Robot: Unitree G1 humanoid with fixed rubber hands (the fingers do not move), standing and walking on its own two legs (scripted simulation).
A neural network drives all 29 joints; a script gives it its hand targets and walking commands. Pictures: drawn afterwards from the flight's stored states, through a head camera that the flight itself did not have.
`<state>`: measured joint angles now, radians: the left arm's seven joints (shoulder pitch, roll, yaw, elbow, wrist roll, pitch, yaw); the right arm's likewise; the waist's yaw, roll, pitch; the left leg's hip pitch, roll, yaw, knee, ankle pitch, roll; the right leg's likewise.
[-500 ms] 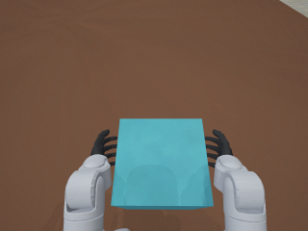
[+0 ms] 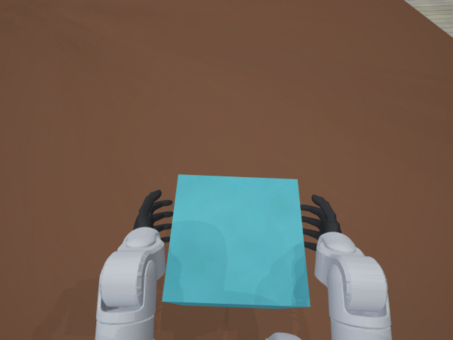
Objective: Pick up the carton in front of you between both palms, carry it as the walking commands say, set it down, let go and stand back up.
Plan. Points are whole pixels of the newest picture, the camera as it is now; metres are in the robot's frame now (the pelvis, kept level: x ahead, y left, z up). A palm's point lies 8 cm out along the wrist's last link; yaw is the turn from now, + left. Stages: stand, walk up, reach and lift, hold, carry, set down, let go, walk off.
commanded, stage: carry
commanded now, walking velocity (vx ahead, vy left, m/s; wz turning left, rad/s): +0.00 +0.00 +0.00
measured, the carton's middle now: (233, 249) +0.29 +0.00 -0.06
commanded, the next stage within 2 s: hold in 1.72 s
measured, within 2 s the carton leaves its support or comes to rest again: neither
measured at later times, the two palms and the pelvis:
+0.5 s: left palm (167, 138) +0.45 +0.13 +0.09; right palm (313, 138) +0.46 -0.16 +0.08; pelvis +0.20 -0.03 -0.01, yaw +4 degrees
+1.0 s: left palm (155, 165) +0.44 +0.16 +0.01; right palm (292, 160) +0.46 -0.13 +0.01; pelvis +0.18 -0.01 -0.02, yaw +4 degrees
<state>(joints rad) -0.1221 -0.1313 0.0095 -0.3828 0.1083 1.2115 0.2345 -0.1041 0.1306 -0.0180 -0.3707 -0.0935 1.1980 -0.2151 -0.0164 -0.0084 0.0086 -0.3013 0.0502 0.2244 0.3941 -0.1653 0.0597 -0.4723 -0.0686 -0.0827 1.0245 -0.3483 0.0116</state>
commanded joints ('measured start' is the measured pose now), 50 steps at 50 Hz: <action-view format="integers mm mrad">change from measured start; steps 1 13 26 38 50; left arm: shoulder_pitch -271 -266 -447 -444 -573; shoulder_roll -1092 -883 -991 -984 -847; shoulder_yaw -596 -535 -542 -509 -369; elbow -169 -145 121 264 511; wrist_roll -349 -359 -319 -219 -109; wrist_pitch -90 26 -109 -374 -591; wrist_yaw -239 -232 -346 -410 -430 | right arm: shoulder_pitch -340 -346 -434 -503 -550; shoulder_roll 1084 855 951 955 822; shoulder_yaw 592 585 552 527 347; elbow -207 -218 109 228 499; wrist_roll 376 355 284 222 73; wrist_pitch -73 53 -81 -358 -582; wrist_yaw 267 221 327 401 413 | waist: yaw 15 19 11 15 14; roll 139 -125 31 19 34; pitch -381 -458 -377 -413 -365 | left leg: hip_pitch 379 21 107 152 144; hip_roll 217 34 104 110 109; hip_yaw -101 -132 -157 -176 -198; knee -83 126 106 110 84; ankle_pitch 785 -280 204 294 239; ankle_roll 50 -85 -82 -44 -35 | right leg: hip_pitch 11 588 397 342 301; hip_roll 26 -267 -111 -99 -96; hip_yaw -47 158 5 -14 -13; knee -341 -624 -503 -467 -495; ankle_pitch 113 995 759 565 429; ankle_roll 13 -153 -74 -67 -44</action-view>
